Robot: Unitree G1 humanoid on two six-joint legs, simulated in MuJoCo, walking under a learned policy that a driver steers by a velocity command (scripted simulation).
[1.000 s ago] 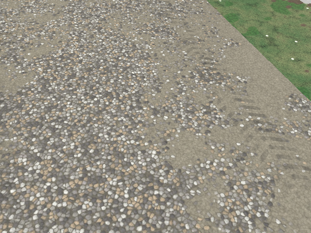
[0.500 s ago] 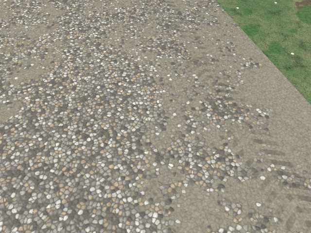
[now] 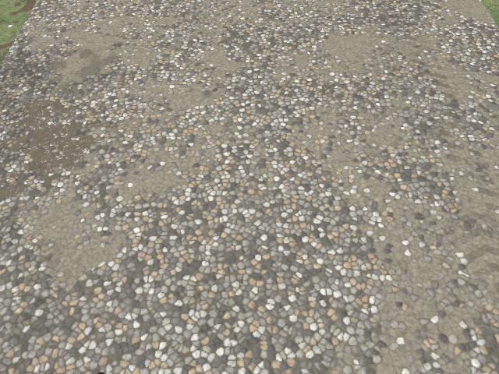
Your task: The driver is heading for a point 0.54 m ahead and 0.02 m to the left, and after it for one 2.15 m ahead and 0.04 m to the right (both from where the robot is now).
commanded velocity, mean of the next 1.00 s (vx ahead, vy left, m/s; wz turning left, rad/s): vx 0.54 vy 0.00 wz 0.05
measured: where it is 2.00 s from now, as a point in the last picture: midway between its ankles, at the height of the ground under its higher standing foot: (273, 289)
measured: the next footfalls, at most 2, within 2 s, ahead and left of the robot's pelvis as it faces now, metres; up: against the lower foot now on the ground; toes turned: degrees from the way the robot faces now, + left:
right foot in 0.24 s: +0.46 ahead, -0.17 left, +0.00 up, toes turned +13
left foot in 0.62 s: +0.71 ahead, +0.09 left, +0.00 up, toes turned +14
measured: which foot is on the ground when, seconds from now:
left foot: down 0.00-0.22, up 0.24-0.60, down 0.62-1.00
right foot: up 0.00-0.22, down 0.24-0.62, up 0.64-1.00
